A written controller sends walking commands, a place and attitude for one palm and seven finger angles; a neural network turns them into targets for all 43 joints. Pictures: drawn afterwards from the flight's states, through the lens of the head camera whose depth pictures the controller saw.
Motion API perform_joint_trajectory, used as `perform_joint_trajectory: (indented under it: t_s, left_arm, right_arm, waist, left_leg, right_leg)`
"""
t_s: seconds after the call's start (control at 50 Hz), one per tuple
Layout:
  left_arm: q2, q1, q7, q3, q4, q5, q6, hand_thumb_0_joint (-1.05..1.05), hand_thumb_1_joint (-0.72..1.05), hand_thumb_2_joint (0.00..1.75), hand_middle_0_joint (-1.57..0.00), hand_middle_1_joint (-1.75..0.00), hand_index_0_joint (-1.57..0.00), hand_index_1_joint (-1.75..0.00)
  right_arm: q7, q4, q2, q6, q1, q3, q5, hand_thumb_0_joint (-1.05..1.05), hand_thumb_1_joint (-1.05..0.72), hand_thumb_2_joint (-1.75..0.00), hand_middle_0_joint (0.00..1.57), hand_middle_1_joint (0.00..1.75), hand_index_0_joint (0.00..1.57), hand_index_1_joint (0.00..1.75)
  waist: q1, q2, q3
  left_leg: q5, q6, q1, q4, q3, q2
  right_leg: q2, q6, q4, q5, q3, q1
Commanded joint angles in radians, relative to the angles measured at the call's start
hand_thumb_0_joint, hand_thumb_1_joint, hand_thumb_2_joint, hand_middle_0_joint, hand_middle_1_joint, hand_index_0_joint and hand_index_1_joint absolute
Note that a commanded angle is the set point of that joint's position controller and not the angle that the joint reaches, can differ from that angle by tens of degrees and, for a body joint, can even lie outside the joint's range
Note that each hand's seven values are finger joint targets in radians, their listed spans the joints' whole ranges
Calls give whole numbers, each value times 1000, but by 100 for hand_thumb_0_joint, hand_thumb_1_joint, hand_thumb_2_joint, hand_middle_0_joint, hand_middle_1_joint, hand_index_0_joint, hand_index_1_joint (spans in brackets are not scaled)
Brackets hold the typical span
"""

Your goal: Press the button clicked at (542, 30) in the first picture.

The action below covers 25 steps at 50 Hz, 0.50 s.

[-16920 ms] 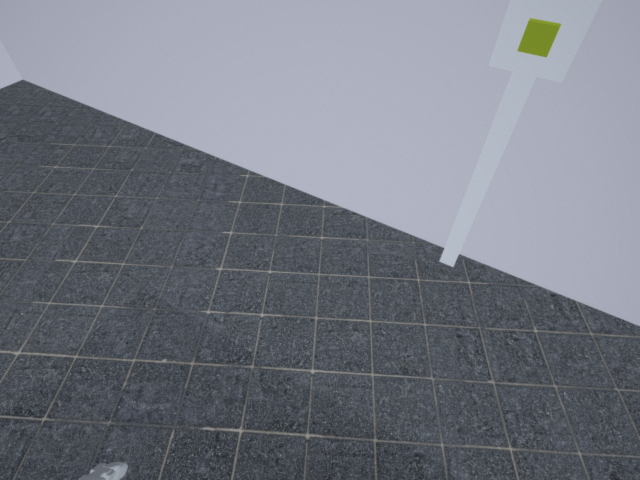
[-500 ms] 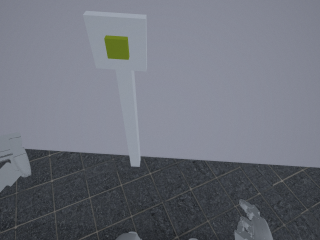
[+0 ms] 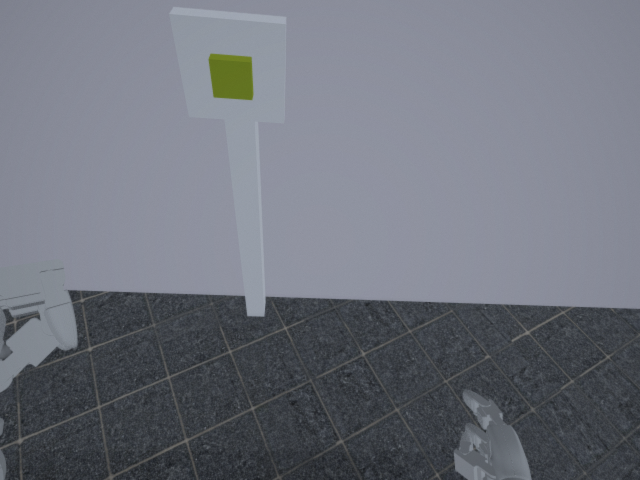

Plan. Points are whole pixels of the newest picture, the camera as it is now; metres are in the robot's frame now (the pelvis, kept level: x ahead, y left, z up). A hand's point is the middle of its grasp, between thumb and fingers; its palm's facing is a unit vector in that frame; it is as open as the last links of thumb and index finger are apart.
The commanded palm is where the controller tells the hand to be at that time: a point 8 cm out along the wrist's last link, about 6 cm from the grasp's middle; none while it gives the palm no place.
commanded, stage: stop stepping back and stand still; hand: left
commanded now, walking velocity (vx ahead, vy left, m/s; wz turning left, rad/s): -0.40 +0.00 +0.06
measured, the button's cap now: (232, 76) +0.70 +0.21 +0.14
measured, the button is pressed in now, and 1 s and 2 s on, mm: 0 0 0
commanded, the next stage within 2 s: let the arm hang, fingers relaxed in 1.48 s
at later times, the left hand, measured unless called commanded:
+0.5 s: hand out of the picture +0.07 +0.24 +0.17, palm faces +0.43 -0.84 -0.34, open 3.1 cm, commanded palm +0.01 +0.28 +0.19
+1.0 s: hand out of the picture +0.03 +0.25 +0.18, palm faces +0.48 -0.75 -0.46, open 3.1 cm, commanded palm -0.03 +0.28 +0.19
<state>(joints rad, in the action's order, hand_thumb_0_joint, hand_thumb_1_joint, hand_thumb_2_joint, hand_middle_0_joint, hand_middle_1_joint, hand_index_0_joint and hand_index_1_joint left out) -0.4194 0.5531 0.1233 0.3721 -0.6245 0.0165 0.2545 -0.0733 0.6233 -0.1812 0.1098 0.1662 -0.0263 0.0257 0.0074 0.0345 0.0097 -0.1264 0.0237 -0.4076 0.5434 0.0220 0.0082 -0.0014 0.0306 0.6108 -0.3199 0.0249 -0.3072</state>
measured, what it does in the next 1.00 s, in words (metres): walks backwards: right foot, then left foot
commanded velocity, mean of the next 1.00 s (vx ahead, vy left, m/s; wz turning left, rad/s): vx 0.16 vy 0.00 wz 0.00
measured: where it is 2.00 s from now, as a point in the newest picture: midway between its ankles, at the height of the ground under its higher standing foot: outside the picture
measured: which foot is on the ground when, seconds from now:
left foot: down 0.00-0.22, up 0.24-0.44, down 0.46-1.00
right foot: up 0.00-0.22, down 0.24-1.00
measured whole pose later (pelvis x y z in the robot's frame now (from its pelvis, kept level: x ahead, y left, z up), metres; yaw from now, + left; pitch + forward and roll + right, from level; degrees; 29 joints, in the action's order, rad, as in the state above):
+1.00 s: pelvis -0.14 -0.01 +0.00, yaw +4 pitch -3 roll +1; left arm -0.38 0.56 0.16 0.38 -0.51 -0.02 0.22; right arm -0.07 0.62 -0.19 0.14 0.25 -0.01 0.02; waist -0.01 0.02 0.03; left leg -0.26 -0.01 -0.28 0.59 0.04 -0.03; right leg 0.00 -0.03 0.61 -0.26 -0.08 -0.31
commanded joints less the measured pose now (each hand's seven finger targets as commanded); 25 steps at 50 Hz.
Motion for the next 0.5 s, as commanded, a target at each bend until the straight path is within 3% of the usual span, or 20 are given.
perform_joint_trajectory:
  t_s: [0.0, 0.04, 0.06, 0.1, 0.14, 0.16, 0.18, 0.2, 0.22, 0.24, 0.26, 0.28, 0.34, 0.36, 0.38, 0.4, 0.42, 0.44, 0.46, 0.48]
  left_arm:
    - [-153, 76, 1, 131, -217, 41, 83, 0, 90, 90, -130, -150, -130, -150]
    - [-140, 113, 19, 136, -253, 34, 67, 0, 90, 90, -130, -150, -130, -150]
    - [-136, 122, 24, 132, -278, 35, 56, 0, 90, 90, -130, -150, -130, -150]
    - [-131, 177, 36, 135, -234, 34, 15, 0, 90, 90, -130, -150, -130, -150]
    - [-140, 159, 51, 139, -200, 24, -11, 0, 90, 90, -130, -150, -130, -150]
    - [-155, 141, 51, 143, -201, 16, -22, 0, 90, 90, -130, -150, -130, -150]
    - [-159, 128, 48, 134, -191, 12, -26, 0, 90, 90, -130, -150, -130, -150]
    - [-193, 120, 46, 157, -184, 13, -25, 0, 90, 90, -130, -150, -130, -150]
    - [-208, 11, 49, 173, -232, 26, -23, 0, 90, 90, -130, -150, -130, -150]
    - [-208, -50, 46, 166, -193, 17, -26, 0, 90, 90, -130, -150, -130, -150]
    - [-177, -112, 43, 126, -179, 14, -31, 0, 90, 90, -130, -150, -130, -150]
    - [-131, -60, 49, 106, -78, 9, -30, 0, 90, 90, -130, -150, -130, -150]
    - [-85, -83, 54, 34, -67, -17, -23, 0, 90, 90, -130, -150, -130, -150]
    - [-80, -112, 57, 17, -84, -20, -23, 0, 90, 90, -130, -150, -130, -150]
    - [-90, -137, 63, 24, -108, -24, -17, 0, 90, 90, -130, -150, -130, -150]
    - [-96, -140, 66, 30, -132, -21, -9, 0, 90, 90, -130, -150, -130, -150]
    - [-105, -137, 69, 48, -167, -18, 7, 0, 90, 90, -130, -150, -130, -150]
    - [-127, -121, 71, 78, -205, -24, 17, 0, 90, 90, -130, -150, -130, -150]
    - [-166, -74, 64, 119, -182, -13, 24, 0, 90, 90, -130, -150, -130, -150]
    - [-152, -57, 61, 123, -192, -24, 23, 0, 90, 90, -130, -150, -130, -150]
  right_arm:
    - [10, -167, -144, 95, -48, 70, 9, 0, -90, -90, 20, 30, 20, 30]
    - [19, -153, -142, 101, -6, 78, -1, 0, -90, -90, 20, 30, 20, 30]
    - [20, -168, -146, 101, -23, 79, -10, 0, -90, -90, 20, 30, 20, 30]
    - [18, -186, -141, 83, -46, 65, -13, 0, -90, -90, 20, 30, 20, 30]
    - [3, -198, -147, 59, -66, 62, -5, 0, -90, -90, 20, 30, 20, 30]
    - [-4, -203, -150, 47, -68, 65, -3, 0, -90, -90, 20, 30, 20, 30]
    - [-8, -197, -135, 38, -55, 65, -6, 0, -90, -90, 20, 30, 20, 30]
    - [-9, -181, -136, 22, -46, 74, -5, 0, -90, -90, 20, 30, 20, 30]
    - [-10, -162, -141, 9, -59, 74, 5, 0, -90, -90, 20, 30, 20, 30]
    - [-9, -140, -129, 13, -32, 64, -2, 0, -90, -90, 20, 30, 20, 30]
    - [-10, -139, -135, 19, -40, 65, -9, 0, -90, -90, 20, 30, 20, 30]
    - [-24, -125, -132, 23, -16, 62, -5, 0, -90, -90, 20, 30, 20, 30]
    - [-40, -117, -139, 50, -36, 57, 1, 0, -90, -90, 20, 30, 20, 30]
    - [-47, -116, -139, 61, -36, 53, 0, 0, -90, -90, 20, 30, 20, 30]
    - [-51, -112, -144, 73, -22, 47, 2, 0, -90, -90, 20, 30, 20, 30]
    - [-54, -124, -154, 84, -8, 47, 1, 0, -90, -90, 20, 30, 20, 30]
    - [-52, -141, -172, 90, -1, 51, 2, 0, -90, -90, 20, 30, 20, 30]
    - [-42, -154, -172, 92, -6, 59, -4, 0, -90, -90, 20, 30, 20, 30]
    - [-31, -127, -155, 89, 19, 61, -3, 0, -90, -90, 20, 30, 20, 30]
    - [-17, -139, -138, 91, -11, 58, -2, 0, -90, -90, 20, 30, 20, 30]
  waist:
    - [19, -245, 270]
    - [-3, -208, 247]
    - [-1, -216, 240]
    - [-7, -251, 129]
    - [-7, -300, 53]
    - [-10, -255, 41]
    - [-14, -119, 37]
    - [-13, 100, 60]
    - [-9, 165, 20]
    - [-25, 222, 46]
    - [-40, 181, 38]
    - [-45, 137, 2]
    - [-26, 59, 4]
    - [-28, 84, -12]
    - [-31, 16, 6]
    - [-33, -104, 9]
    - [-32, -295, 2]
    - [-18, -353, 37]
    - [-48, -355, 24]
    - [-42, -333, -38]
  left_leg:
    - [579, 90, 303, -251, -309, -346]
    - [366, 101, 321, -250, -262, -306]
    - [183, 95, 290, -271, -239, -280]
    - [-353, 53, 63, -433, -201, -231]
    - [-559, 0, -130, -477, -148, -180]
    - [-548, -29, -158, -409, -95, -124]
    - [-437, -47, -79, -194, -19, -40]
    - [-294, -58, 60, 225, 1, 22]
    - [-230, -57, 9, 461, -43, 6]
    - [-202, -62, -63, 572, -56, -10]
    - [-209, -60, -48, 625, -65, -27]
    - [-188, -43, -11, 545, -44, -64]
    - [-275, 8, 74, 201, 16, -69]
    - [-281, 14, 111, 70, 33, -66]
    - [-294, 20, 154, -57, 53, -49]
    - [-353, 39, 160, -187, -13, -71]
    - [-389, 94, 175, -283, -242, -201]
    - [-343, 137, 193, -314, -383, -307]
    - [-515, 178, 120, -379, -480, -350]
    - [-497, 193, 52, -378, -475, -339]
  right_leg:
    - [-63, -20, 425, -303, 42, -111]
    - [-34, -12, 348, -198, 23, -112]
    - [-29, -14, 281, -181, -2, -76]
    - [-52, -28, 163, -184, -84, 72]
    - [-80, -55, -26, -208, -155, 255]
    - [-67, -65, -135, -186, -153, 299]
    - [24, -98, -314, -185, -63, 207]
    - [259, -185, -484, -342, 237, -76]
    - [403, -244, -518, -353, 337, -229]
    - [383, -229, -508, -469, 315, -214]
    - [368, -204, -521, -572, 309, -284]
    - [317, -167, -485, -462, 194, -277]
    - [281, -158, -380, -367, 93, -178]
    - [269, -145, -351, -383, 62, -166]
    - [230, -133, -279, -368, 46, -129]
    - [169, -109, -133, -301, 12, -93]
    - [54, -61, 88, -203, -65, -137]
    - [-13, -25, 244, -170, -143, -181]
    - [-7, -21, 377, -221, -92, -208]
    - [24, -35, 386, -192, -46, -215]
